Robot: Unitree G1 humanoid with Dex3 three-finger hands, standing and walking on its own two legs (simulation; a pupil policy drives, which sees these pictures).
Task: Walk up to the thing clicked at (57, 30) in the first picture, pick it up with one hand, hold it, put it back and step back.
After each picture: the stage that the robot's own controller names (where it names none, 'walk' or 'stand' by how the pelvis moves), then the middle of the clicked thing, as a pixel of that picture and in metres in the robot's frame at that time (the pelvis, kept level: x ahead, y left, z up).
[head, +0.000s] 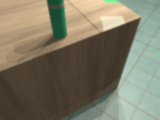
stand; (57, 12) +0.64 +0.15 +0.12
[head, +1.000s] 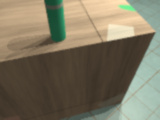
rise first; (55, 12) +0.59 +0.17 +0.14
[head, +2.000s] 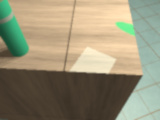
rise first; (6, 25) +0.45 +0.31 +0.14
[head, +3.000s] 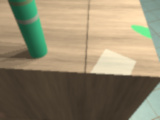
stand; (30, 26) +0.47 +0.20 +0.15
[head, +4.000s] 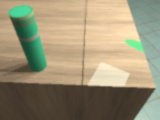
stand; (31, 43) +0.45 +0.22 +0.12
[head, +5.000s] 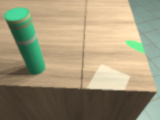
stand; (28, 45) +0.44 +0.22 +0.12
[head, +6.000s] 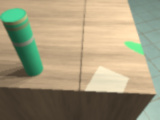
stand; (25, 47) +0.43 +0.23 +0.12
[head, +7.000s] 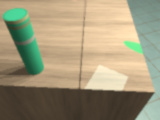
stand; (27, 46) +0.44 +0.23 +0.12
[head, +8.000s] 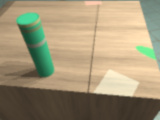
rise first; (38, 48) +0.43 +0.22 +0.12
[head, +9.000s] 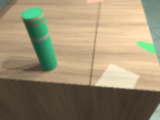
go down; (42, 43) +0.46 +0.22 +0.12
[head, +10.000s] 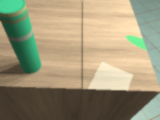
go down; (23, 41) +0.42 +0.19 +0.13
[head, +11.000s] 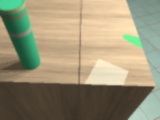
approach; (23, 38) +0.45 +0.21 +0.13
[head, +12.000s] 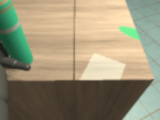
close; (11, 34) +0.44 +0.22 +0.15
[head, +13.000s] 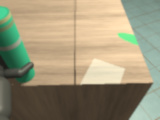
lift; (13, 50) +0.39 +0.22 +0.15
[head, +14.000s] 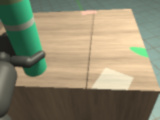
lift; (23, 35) +0.32 +0.17 +0.29
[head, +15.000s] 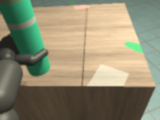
hold; (26, 35) +0.35 +0.17 +0.27
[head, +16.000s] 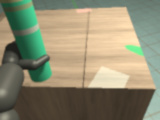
hold; (30, 41) +0.35 +0.17 +0.25
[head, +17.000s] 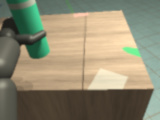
crouch; (27, 17) +0.40 +0.17 +0.31
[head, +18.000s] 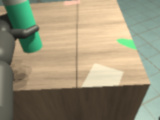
lower; (20, 13) +0.47 +0.18 +0.26
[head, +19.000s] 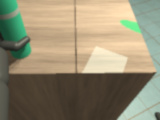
lower; (10, 22) +0.47 +0.22 +0.17
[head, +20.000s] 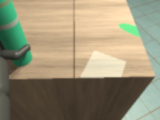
lower; (10, 31) +0.44 +0.22 +0.16
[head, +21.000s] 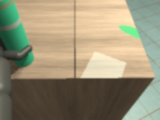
lower; (12, 32) +0.44 +0.22 +0.16
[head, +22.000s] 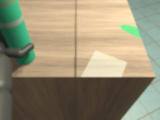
rest; (14, 30) +0.45 +0.22 +0.16
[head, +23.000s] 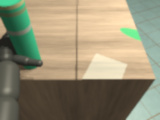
withdraw; (22, 36) +0.44 +0.20 +0.16
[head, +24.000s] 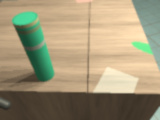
sink last; (37, 51) +0.41 +0.19 +0.14
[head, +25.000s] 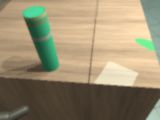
stand; (44, 42) +0.45 +0.20 +0.13
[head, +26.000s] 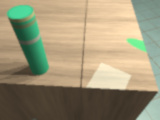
stand; (32, 45) +0.42 +0.20 +0.13
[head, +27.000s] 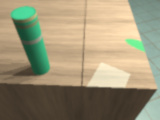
stand; (34, 45) +0.43 +0.20 +0.13
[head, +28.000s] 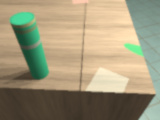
walk; (32, 50) +0.42 +0.20 +0.12
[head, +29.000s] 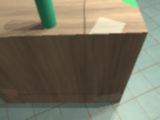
walk; out of the picture +0.64 +0.20 +0.15
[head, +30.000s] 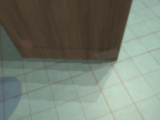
walk; out of the picture +1.05 +0.18 +0.14
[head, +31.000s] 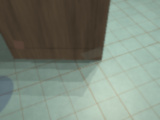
stand; out of the picture +1.21 +0.25 +0.14
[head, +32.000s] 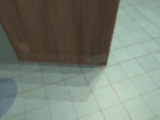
stand; out of the picture +1.17 +0.21 +0.12
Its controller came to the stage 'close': yes
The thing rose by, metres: 0.22
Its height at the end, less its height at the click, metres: +0.00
